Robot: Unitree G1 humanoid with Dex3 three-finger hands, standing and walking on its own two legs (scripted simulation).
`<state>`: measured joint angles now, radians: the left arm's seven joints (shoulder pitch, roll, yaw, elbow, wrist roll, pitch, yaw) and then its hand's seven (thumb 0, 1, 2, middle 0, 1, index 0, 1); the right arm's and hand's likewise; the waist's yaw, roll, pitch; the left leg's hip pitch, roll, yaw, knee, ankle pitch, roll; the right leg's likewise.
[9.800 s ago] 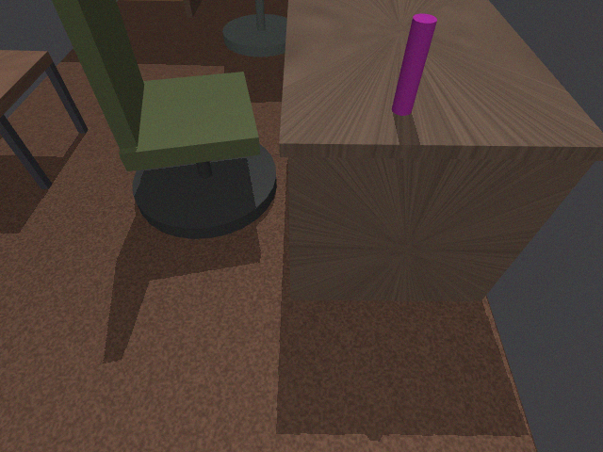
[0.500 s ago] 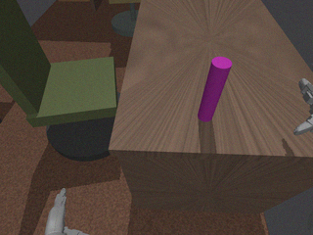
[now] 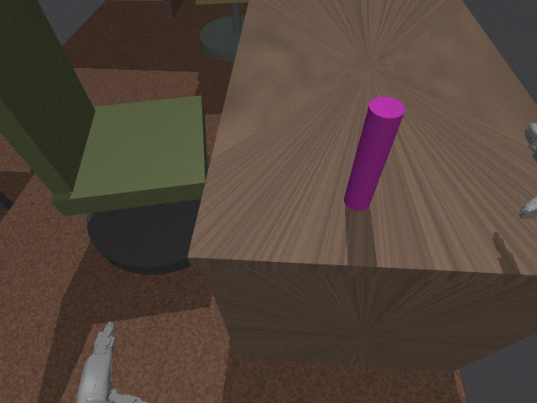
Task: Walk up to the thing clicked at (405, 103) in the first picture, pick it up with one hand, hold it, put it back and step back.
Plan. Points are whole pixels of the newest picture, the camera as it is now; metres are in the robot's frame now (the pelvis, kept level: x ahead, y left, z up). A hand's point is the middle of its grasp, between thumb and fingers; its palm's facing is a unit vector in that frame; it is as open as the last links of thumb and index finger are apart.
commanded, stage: go down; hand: right
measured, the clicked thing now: (369, 161) +0.48 -0.13 +0.08
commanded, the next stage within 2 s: approach in 1.06 s
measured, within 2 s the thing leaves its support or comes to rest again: neither
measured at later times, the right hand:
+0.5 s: hand (533, 159) +0.41 -0.32 +0.15, palm faces +0.05 +1.00 +0.00, open 17.7 cm
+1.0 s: hand (531, 163) +0.41 -0.32 +0.15, palm faces +0.04 +1.00 +0.01, open 17.7 cm
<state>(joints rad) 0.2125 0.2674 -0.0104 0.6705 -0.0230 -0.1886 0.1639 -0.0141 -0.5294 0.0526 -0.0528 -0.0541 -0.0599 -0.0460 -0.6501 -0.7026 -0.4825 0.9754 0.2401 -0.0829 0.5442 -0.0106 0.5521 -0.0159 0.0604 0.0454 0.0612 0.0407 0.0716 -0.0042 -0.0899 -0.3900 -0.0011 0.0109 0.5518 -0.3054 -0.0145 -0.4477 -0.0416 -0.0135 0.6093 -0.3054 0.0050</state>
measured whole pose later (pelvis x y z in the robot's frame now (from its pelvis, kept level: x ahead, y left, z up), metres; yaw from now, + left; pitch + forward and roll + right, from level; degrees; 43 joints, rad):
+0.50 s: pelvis +0.00 +0.00 +0.00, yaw +0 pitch +10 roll +2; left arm 0.23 0.25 -0.04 0.62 -0.02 -0.20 0.15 -0.01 -0.53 0.05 -0.05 -0.05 -0.06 -0.04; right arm -0.72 -0.76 -0.49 1.06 0.21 -0.10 0.56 -0.01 0.60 -0.02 0.05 0.05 0.06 0.05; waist 0.09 0.00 -0.09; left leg -0.46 -0.01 0.01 0.58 -0.31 -0.02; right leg -0.52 -0.05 -0.01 0.65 -0.32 0.00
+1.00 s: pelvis +0.00 +0.00 -0.01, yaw +0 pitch +11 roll +2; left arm 0.23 0.25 -0.04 0.64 -0.01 -0.20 0.15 -0.01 -0.53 0.06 -0.05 -0.05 -0.06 -0.05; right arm -0.70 -0.73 -0.49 1.03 0.22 -0.11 0.56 -0.01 0.60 -0.02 0.05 0.05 0.06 0.04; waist 0.09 0.01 -0.10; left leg -0.47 -0.01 0.02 0.60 -0.32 -0.02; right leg -0.54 -0.05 -0.01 0.68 -0.33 0.00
